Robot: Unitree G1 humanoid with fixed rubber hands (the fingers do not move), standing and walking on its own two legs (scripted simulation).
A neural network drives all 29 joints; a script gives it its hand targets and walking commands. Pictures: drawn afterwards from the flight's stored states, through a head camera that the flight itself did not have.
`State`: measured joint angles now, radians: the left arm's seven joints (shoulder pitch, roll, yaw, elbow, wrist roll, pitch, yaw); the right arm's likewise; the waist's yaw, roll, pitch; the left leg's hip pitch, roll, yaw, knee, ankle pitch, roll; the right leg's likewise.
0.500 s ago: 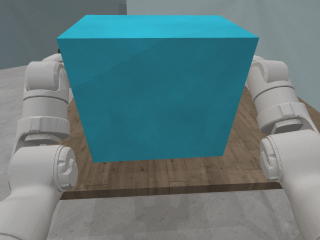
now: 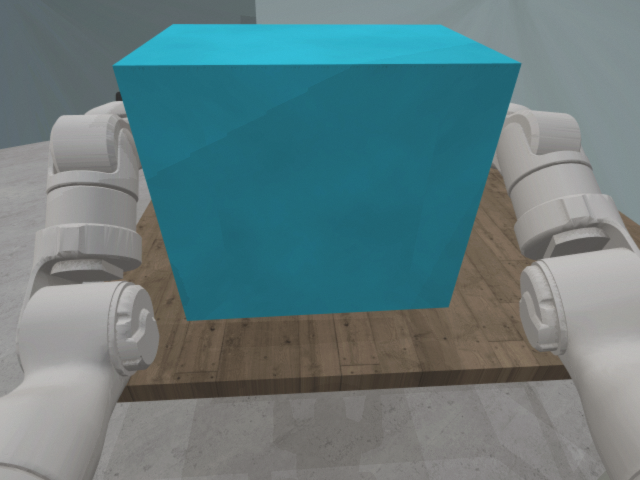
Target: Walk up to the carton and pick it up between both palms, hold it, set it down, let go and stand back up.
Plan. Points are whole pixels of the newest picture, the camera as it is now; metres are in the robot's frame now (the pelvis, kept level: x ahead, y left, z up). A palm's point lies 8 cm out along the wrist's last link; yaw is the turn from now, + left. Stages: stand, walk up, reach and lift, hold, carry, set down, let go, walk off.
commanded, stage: hold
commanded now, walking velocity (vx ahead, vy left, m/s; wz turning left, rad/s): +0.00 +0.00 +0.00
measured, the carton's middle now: (315, 170) +0.33 +0.00 +0.30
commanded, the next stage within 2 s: none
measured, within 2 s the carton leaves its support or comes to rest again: neither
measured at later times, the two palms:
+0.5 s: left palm (143, 133) +0.38 +0.18 +0.32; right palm (479, 129) +0.37 -0.19 +0.33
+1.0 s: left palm (137, 136) +0.38 +0.19 +0.32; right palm (473, 132) +0.37 -0.19 +0.33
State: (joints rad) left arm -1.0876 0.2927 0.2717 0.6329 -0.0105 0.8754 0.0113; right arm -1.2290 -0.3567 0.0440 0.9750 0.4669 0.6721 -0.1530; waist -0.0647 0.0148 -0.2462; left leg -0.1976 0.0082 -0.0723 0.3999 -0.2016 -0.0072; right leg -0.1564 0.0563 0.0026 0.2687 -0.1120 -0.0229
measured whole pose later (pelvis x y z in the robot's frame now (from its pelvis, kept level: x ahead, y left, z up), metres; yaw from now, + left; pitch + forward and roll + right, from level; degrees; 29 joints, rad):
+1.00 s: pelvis +0.00 +0.00 +0.00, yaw +1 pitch +0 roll -2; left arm -1.04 0.29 0.25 0.62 -0.01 0.85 -0.01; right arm -1.18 -0.35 0.07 0.93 0.47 0.68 -0.16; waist -0.08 0.01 -0.25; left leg -0.18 0.01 -0.09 0.39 -0.20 -0.01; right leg -0.13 0.06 0.01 0.24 -0.11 -0.02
